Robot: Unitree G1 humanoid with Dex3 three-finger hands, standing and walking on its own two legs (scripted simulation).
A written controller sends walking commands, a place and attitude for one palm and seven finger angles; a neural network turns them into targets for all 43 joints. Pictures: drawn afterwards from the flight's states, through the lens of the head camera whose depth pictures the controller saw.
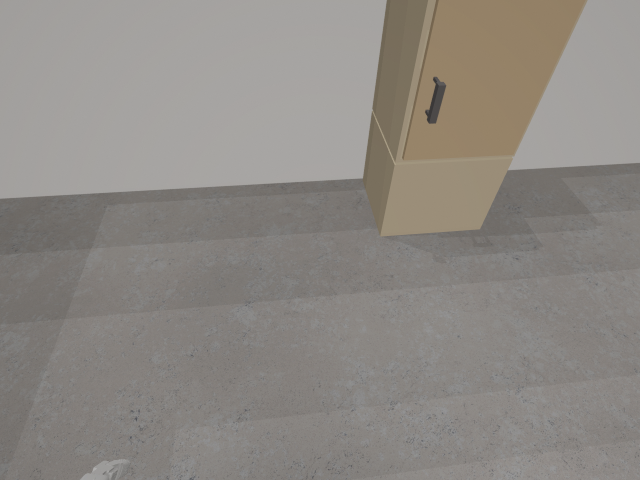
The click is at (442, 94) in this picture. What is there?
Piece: cupboard door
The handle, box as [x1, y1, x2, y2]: [425, 77, 445, 123]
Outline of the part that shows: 436,77 433,78 436,84 430,108 425,111 429,123 434,123 436,121 445,88 445,84 443,82 440,82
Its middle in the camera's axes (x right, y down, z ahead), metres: +0.35 -0.43 +1.20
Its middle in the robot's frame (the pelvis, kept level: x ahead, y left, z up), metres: +1.20 -0.30 -0.10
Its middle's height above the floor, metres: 0.67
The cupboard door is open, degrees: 0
